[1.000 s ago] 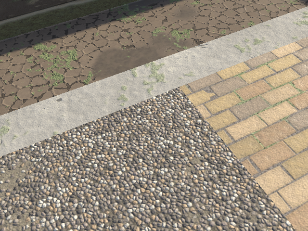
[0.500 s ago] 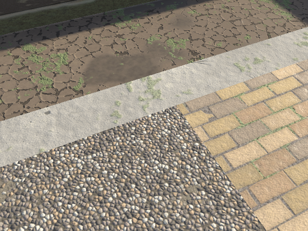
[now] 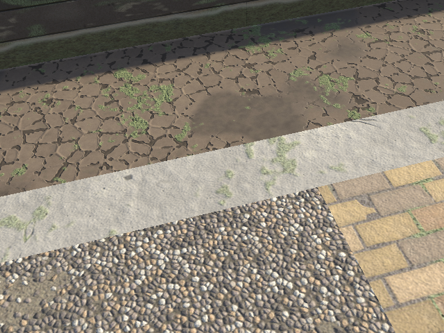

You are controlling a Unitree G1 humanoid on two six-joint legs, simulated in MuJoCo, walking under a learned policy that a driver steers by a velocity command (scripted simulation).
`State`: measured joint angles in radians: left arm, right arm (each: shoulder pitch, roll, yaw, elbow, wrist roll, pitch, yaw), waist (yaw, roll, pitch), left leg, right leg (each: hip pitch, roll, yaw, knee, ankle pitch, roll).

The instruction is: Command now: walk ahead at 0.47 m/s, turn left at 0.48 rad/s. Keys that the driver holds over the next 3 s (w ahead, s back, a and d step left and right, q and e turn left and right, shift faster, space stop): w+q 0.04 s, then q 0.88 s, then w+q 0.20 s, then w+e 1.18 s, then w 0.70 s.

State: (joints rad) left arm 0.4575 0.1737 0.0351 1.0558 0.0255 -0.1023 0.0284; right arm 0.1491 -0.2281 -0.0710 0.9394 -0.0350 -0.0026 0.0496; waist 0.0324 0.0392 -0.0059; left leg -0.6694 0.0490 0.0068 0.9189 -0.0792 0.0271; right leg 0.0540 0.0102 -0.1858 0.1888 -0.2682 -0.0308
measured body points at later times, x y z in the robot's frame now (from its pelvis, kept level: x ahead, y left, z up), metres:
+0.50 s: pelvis +0.18 +0.05 -0.01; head +0.22 +0.08 +0.44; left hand +0.24 +0.33 -0.14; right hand +0.32 -0.20 -0.13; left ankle +0.21 +0.10 -0.74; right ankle +0.29 -0.10 -0.67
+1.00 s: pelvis +0.25 +0.01 +0.00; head +0.29 +0.00 +0.45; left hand +0.20 +0.31 -0.09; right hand +0.49 -0.18 -0.14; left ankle +0.15 +0.09 -0.66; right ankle +0.30 -0.07 -0.74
